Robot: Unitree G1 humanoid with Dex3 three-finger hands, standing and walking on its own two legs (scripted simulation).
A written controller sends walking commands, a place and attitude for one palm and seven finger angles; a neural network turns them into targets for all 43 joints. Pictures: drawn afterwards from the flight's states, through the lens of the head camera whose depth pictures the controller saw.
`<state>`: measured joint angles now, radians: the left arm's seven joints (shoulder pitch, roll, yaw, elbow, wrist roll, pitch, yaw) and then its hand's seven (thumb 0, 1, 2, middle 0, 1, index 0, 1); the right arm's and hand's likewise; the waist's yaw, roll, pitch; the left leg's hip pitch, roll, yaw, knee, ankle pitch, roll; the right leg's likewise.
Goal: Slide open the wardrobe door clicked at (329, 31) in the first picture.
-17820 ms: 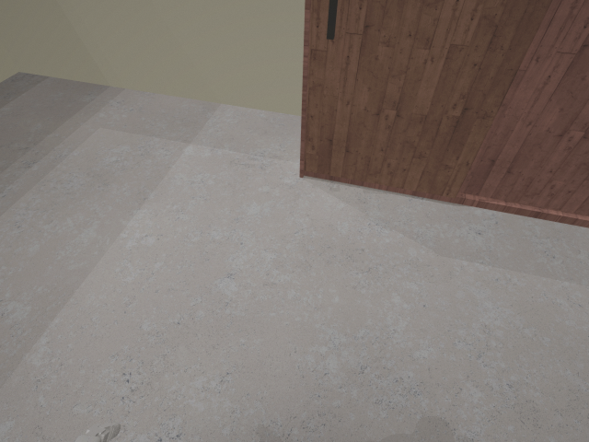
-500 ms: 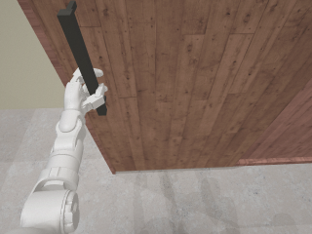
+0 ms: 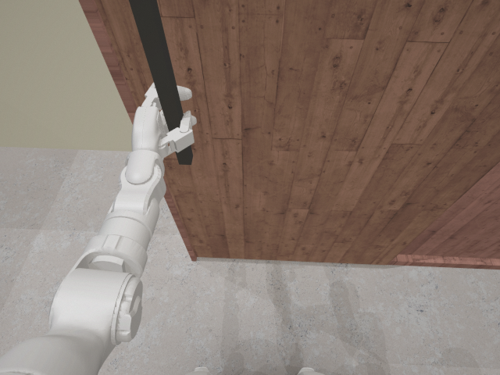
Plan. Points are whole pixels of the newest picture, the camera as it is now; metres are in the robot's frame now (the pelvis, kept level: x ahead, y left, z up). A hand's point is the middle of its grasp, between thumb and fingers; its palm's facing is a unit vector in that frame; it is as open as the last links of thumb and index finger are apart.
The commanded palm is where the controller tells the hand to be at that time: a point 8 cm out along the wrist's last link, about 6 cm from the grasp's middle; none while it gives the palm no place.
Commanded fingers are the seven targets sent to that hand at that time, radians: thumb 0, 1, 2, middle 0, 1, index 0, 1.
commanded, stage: tug the door sideways, standing still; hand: left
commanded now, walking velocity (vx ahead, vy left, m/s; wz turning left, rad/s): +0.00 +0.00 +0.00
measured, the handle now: (172, 87) +0.53 +0.13 +0.15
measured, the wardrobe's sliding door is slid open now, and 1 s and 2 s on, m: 0.00 0.01 0.30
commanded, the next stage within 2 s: step sideways, sliding the door along in 0.36 s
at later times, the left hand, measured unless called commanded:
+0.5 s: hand (190, 132) +0.47 +0.10 +0.11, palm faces +0.01 -1.00 -0.05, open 6.0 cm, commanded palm +0.45 +0.13 +0.12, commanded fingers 0.00 0.90 0.90 -0.45 -1.40 -0.45 -1.40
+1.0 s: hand (195, 130) +0.47 +0.09 +0.11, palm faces +0.16 -0.97 -0.15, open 6.3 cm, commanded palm +0.45 +0.08 +0.12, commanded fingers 0.00 0.90 0.90 -0.45 -1.40 -0.45 -1.40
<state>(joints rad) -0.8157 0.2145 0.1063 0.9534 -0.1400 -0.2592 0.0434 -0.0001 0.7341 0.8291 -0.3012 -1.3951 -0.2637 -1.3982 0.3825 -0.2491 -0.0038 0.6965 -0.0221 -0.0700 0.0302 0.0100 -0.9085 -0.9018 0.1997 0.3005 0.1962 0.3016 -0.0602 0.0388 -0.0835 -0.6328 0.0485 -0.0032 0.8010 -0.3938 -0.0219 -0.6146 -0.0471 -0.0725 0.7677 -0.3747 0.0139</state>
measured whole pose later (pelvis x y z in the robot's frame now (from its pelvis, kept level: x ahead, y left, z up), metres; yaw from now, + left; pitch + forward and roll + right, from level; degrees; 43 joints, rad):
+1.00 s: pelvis +0.03 -0.06 +0.02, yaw +1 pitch +1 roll +1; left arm -0.75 0.23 0.04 0.76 -0.12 -0.10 0.13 0.01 0.72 0.84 -0.29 -1.27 -0.22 -1.40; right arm 0.21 -0.28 -0.01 0.70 0.03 -0.03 -0.12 0.01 -0.91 -0.90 0.20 0.30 0.20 0.30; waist 0.04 0.04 0.18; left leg -0.32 0.08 0.08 0.61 -0.14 0.00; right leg -0.35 0.01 -0.10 0.77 -0.32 -0.03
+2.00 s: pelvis +0.10 -0.31 +0.03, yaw +3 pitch +1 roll +2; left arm -0.27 0.13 -0.08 0.17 -0.03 -0.14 0.15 0.00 0.72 0.79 -0.38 -1.35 -0.23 -1.40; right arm 0.05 -0.23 0.00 0.55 0.01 -0.03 -0.05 0.01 -0.91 -0.90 0.20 0.30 0.20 0.30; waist 0.04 0.04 0.18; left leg -0.24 0.06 0.13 0.50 -0.18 -0.03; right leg -0.42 0.04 -0.02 0.59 -0.16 -0.04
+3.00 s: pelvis +0.03 -0.63 +0.03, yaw -2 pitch +0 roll -1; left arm -0.50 0.18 0.05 0.40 -0.09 -0.05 0.19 0.01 0.73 0.81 -0.33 -1.25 -0.23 -1.40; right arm 0.13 -0.26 -0.05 0.67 0.03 -0.06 -0.09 0.01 -0.91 -0.90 0.20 0.30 0.20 0.30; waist 0.06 0.07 0.19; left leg -0.24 0.16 0.09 0.58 -0.29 -0.06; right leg -0.43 -0.02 -0.06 0.83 -0.37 0.03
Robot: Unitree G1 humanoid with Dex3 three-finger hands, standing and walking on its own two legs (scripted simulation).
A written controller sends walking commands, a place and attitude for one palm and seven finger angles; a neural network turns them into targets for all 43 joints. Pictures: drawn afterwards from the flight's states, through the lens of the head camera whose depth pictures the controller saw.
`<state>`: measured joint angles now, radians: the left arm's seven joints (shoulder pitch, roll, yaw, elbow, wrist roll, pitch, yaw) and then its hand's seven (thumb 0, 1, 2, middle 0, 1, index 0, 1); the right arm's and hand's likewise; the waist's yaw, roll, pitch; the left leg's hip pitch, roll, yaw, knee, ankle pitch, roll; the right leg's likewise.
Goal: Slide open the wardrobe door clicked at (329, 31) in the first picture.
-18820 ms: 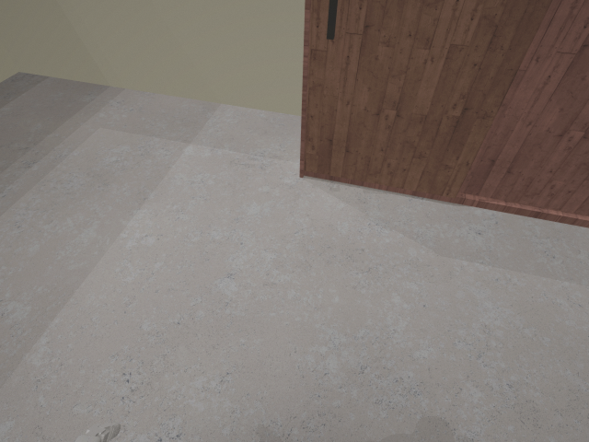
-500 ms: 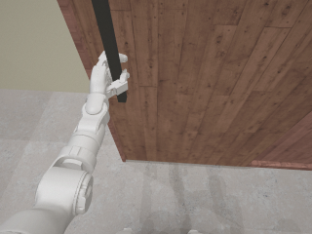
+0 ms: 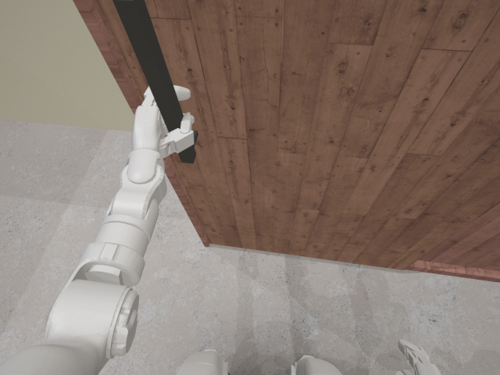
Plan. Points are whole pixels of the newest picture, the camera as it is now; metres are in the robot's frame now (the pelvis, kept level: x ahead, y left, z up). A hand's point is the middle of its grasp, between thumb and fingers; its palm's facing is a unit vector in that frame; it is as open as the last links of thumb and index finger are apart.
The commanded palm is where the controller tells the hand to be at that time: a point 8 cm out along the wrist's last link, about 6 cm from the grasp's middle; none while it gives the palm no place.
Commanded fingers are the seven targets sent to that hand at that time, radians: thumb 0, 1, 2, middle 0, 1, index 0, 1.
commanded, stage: step sideways, sliding the door along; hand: left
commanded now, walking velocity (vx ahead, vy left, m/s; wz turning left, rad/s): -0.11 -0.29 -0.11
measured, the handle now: (171, 88) +0.50 +0.17 +0.13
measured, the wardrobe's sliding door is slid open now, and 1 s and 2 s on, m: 0.01 0.30 0.59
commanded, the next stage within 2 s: none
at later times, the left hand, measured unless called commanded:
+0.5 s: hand (250, 137) +0.45 +0.04 +0.09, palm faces +0.22 -0.96 -0.17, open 6.2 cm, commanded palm +0.42 +0.03 +0.09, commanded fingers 0.00 0.90 0.90 -0.45 -1.40 -0.45 -1.40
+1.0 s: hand (372, 152) +0.43 -0.14 +0.08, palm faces +0.07 -0.98 -0.16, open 6.3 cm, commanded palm +0.40 -0.12 +0.09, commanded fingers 0.00 0.90 0.90 -0.45 -1.40 -0.45 -1.40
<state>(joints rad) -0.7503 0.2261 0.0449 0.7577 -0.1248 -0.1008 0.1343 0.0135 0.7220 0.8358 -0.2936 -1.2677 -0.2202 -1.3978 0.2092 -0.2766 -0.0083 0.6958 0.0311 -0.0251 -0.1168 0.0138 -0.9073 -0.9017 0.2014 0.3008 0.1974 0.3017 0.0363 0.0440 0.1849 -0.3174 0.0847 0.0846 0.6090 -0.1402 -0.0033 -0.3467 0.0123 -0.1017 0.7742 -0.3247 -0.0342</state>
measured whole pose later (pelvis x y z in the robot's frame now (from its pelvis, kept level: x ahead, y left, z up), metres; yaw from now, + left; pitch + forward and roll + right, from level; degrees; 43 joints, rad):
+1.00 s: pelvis +0.07 -0.25 +0.00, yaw +2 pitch +1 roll +2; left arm -0.27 0.13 -0.08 0.17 -0.03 -0.14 0.15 0.00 0.72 0.79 -0.38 -1.35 -0.23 -1.40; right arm 0.05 -0.23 0.00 0.55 0.01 -0.03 -0.05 0.01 -0.91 -0.90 0.20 0.30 0.20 0.30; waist 0.04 0.04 0.18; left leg -0.24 0.06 0.13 0.50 -0.18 -0.03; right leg -0.42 0.04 -0.02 0.59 -0.16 -0.04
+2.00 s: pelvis +0.00 -0.57 +0.00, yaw -3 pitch +0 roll -1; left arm -0.50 0.18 0.05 0.40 -0.09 -0.05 0.19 0.01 0.73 0.81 -0.33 -1.25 -0.23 -1.40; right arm 0.13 -0.26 -0.05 0.67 0.03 -0.06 -0.09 0.01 -0.91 -0.90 0.20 0.30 0.20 0.30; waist 0.06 0.07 0.19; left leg -0.24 0.16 0.09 0.58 -0.29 -0.06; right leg -0.43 -0.02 -0.06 0.83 -0.37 0.03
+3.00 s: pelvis +0.08 -0.74 +0.01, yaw -7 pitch -2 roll +4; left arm -0.12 0.43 0.49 0.43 -0.02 -0.06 0.17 -0.14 0.56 0.78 -0.36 -1.28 -0.33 -1.40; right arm 0.07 -0.32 -0.01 0.67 0.04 -0.05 -0.09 0.01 -0.91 -0.90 0.20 0.30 0.19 0.30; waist 0.00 -0.03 0.12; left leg -0.44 0.00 0.06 0.92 -0.49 -0.04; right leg -0.36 -0.06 -0.04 0.54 -0.13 -0.04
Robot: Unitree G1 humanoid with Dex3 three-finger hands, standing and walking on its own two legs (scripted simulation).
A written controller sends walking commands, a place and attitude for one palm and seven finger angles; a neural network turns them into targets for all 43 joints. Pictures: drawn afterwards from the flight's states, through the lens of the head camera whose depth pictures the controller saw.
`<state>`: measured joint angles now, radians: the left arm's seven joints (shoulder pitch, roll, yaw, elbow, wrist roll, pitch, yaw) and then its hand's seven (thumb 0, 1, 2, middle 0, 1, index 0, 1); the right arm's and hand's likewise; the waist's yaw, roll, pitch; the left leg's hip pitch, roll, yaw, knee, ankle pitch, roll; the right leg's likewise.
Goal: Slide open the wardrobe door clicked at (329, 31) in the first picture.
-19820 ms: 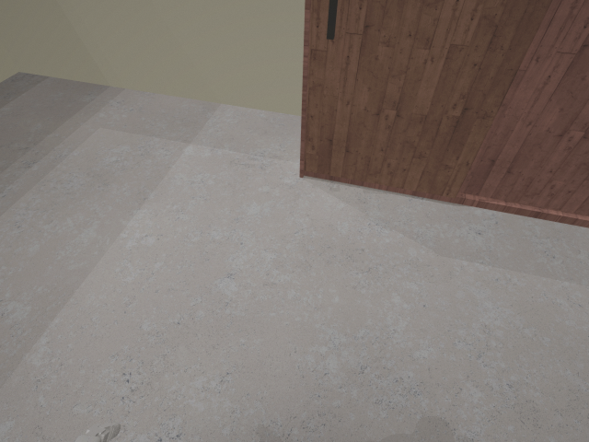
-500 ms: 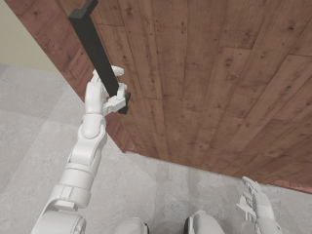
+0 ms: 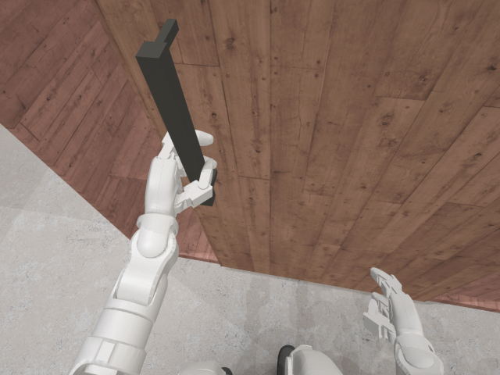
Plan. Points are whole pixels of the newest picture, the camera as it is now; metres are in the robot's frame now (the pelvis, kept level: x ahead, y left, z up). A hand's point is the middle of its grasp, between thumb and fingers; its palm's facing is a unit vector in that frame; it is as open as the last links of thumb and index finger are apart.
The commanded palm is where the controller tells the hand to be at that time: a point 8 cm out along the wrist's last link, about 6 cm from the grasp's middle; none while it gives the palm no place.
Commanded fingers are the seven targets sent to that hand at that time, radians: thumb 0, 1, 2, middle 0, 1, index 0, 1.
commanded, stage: step sideways, sliding the door along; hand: left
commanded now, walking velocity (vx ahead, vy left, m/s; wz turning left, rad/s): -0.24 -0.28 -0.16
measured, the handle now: (193, 135) +0.42 +0.12 +0.12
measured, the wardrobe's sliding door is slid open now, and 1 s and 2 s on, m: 0.30 0.59 0.59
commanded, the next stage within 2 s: stop walking and hold the door there in 1.48 s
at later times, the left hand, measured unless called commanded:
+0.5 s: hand (302, 197) +0.35 -0.04 +0.08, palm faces +0.11 -0.98 -0.15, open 6.3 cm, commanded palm +0.32 -0.03 +0.09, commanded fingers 0.00 0.90 0.90 -0.45 -1.40 -0.45 -1.40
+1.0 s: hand (417, 211) +0.33 -0.19 +0.08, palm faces +0.14 -0.98 -0.13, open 6.2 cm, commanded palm +0.30 -0.20 +0.09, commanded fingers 0.00 0.90 0.90 -0.45 -1.40 -0.45 -1.40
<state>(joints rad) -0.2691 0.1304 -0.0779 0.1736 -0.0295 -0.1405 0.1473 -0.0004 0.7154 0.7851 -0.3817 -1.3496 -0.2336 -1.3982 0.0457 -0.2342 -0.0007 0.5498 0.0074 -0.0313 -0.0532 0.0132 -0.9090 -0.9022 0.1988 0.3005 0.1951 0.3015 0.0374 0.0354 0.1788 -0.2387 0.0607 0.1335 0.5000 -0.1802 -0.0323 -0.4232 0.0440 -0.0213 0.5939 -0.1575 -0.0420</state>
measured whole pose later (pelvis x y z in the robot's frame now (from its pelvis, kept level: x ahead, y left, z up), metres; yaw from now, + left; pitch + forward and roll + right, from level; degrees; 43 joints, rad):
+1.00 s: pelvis -0.08 -0.31 +0.00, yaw -4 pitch +0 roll -1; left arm -0.50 0.18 0.05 0.40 -0.09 -0.05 0.19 0.01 0.73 0.81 -0.33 -1.25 -0.23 -1.40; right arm 0.13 -0.26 -0.05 0.67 0.03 -0.06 -0.09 0.01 -0.91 -0.90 0.20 0.30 0.20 0.30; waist 0.06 0.07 0.19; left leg -0.24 0.16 0.09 0.58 -0.29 -0.06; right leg -0.43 -0.02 -0.06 0.83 -0.37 0.03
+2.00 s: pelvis +0.00 -0.49 +0.00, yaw -8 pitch -2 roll +4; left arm -0.12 0.43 0.49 0.43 -0.02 -0.06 0.17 -0.14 0.56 0.78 -0.36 -1.28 -0.33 -1.40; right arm 0.07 -0.32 -0.01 0.67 0.04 -0.05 -0.09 0.01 -0.91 -0.90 0.20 0.30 0.19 0.30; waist 0.00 -0.03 0.12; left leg -0.44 0.00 0.06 0.92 -0.49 -0.04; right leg -0.36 -0.06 -0.04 0.54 -0.13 -0.04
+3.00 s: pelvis -0.05 -0.43 +0.00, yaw -12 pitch -2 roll -1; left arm -0.33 0.44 0.36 0.84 -0.01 -0.22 0.13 -0.08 0.58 0.83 -0.33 -1.28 -0.37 -1.39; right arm 0.26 -0.31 -0.02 0.74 0.04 -0.06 -0.11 0.01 -0.91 -0.90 0.20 0.30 0.20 0.30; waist 0.01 0.08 0.01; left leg -0.35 0.05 0.11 0.54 -0.16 0.03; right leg -0.25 -0.04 -0.02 0.52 -0.24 0.04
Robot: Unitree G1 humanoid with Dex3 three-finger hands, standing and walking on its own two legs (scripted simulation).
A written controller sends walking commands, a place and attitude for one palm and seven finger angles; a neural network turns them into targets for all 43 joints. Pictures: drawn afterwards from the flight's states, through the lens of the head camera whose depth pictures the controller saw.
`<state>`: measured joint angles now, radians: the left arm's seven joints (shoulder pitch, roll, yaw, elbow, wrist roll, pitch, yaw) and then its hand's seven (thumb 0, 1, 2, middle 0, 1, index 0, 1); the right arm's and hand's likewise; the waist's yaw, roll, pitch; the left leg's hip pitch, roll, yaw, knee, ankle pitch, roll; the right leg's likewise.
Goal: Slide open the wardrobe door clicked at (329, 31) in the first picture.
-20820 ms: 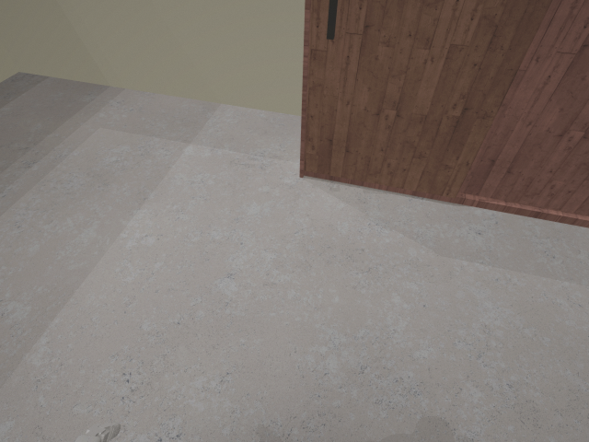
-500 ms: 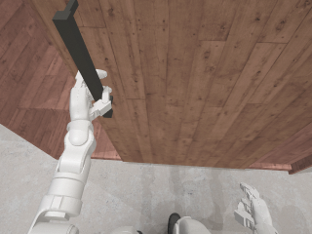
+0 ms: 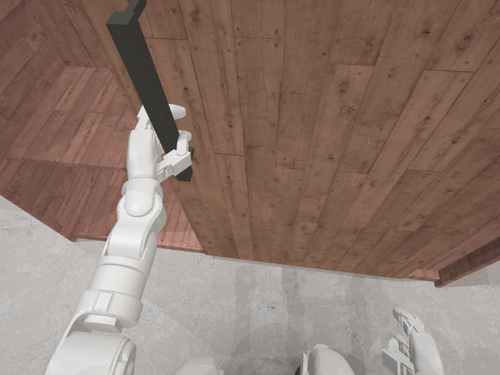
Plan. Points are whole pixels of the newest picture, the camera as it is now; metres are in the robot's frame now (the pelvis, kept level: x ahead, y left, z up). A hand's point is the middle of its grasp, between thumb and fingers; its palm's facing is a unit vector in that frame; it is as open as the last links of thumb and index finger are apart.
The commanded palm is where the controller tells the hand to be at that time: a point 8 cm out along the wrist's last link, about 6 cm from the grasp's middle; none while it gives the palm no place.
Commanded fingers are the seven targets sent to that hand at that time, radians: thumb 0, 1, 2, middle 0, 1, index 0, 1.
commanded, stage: step sideways, sliding the door along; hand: left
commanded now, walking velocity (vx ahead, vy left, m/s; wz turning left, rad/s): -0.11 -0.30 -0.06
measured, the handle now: (166, 108) +0.46 +0.19 +0.13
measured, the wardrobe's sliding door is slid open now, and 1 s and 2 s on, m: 0.59 0.59 0.59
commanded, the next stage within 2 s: stop walking and hold the door there in 0.48 s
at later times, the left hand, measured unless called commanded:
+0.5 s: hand (189, 147) +0.42 +0.15 +0.09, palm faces +0.48 -0.87 -0.10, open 6.8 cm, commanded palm +0.38 +0.12 +0.09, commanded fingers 0.00 0.90 0.90 -0.45 -1.40 -0.45 -1.40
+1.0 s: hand (182, 150) +0.42 +0.16 +0.08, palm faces +0.55 -0.75 -0.37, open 6.5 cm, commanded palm +0.37 +0.19 +0.07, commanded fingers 0.00 0.90 0.90 -0.45 -1.40 -0.45 -1.40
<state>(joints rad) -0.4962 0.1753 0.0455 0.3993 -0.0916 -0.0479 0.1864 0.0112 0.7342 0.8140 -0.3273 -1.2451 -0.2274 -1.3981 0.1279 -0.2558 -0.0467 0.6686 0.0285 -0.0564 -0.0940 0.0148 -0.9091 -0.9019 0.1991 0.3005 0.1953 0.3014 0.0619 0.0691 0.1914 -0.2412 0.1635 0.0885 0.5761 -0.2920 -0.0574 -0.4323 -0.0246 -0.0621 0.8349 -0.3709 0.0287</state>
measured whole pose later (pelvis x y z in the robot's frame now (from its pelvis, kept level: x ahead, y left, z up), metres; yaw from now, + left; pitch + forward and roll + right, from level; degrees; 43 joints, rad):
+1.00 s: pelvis +0.09 -0.17 +0.00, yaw -4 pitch -2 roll +4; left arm -0.12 0.43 0.49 0.43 -0.02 -0.06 0.17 -0.14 0.56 0.78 -0.36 -1.28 -0.33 -1.40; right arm 0.07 -0.32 -0.01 0.67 0.04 -0.05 -0.09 0.01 -0.91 -0.90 0.20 0.30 0.19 0.30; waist 0.00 -0.03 0.12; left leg -0.44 0.00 0.06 0.92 -0.49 -0.04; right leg -0.36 -0.06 -0.04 0.54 -0.13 -0.04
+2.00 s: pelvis +0.04 -0.12 +0.00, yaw -7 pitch -2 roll -1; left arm -0.33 0.44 0.36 0.84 -0.01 -0.22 0.13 -0.08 0.58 0.83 -0.33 -1.28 -0.37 -1.39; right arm 0.26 -0.31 -0.02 0.74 0.04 -0.06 -0.11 0.01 -0.91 -0.90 0.20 0.30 0.20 0.30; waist 0.01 0.08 0.01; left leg -0.35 0.05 0.11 0.54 -0.16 0.03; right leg -0.25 -0.04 -0.02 0.52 -0.24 0.04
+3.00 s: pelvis +0.03 -0.03 +0.00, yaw -9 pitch -1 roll +0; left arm -0.22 0.30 0.22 0.48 -0.05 -0.13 0.13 -0.06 0.67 0.82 -0.34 -1.27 -0.29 -1.40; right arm 0.21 -0.26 0.03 0.71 0.03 -0.06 -0.10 0.02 -0.91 -0.90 0.20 0.30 0.20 0.30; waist 0.03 0.03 0.02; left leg -0.30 0.03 0.02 0.52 -0.21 -0.02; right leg -0.20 -0.01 -0.03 0.53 -0.32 0.00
